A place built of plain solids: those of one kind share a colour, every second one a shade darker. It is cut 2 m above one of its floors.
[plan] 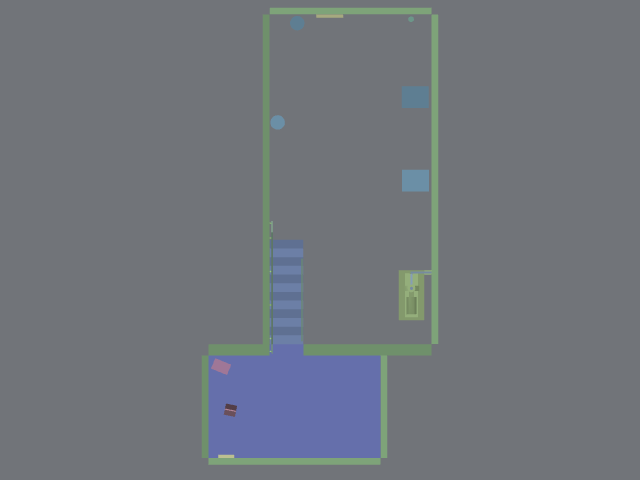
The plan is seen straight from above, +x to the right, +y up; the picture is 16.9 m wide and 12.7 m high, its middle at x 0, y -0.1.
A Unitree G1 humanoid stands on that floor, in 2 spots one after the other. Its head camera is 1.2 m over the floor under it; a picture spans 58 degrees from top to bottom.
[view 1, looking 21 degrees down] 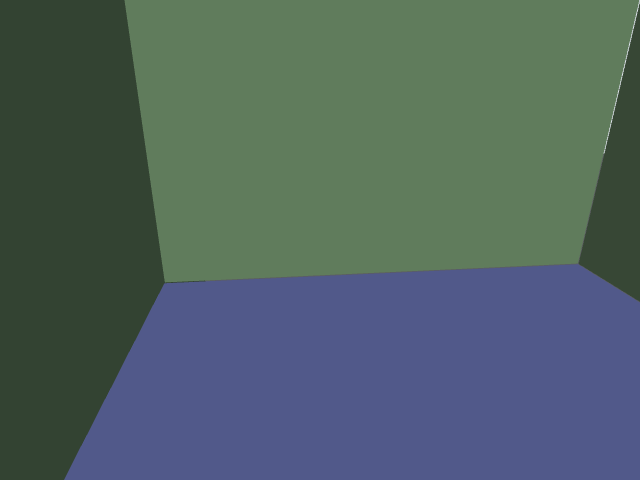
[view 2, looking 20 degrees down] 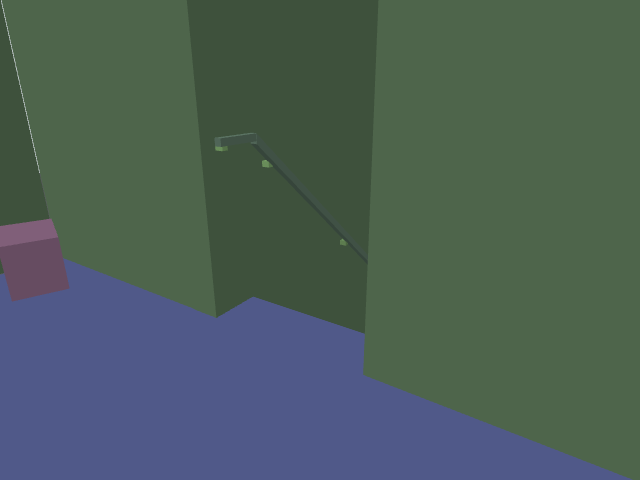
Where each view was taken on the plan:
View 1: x -0.87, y -3.86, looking -6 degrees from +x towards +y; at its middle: wall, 2.67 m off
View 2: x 0.26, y -4.58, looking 123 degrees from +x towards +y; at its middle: wall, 3.11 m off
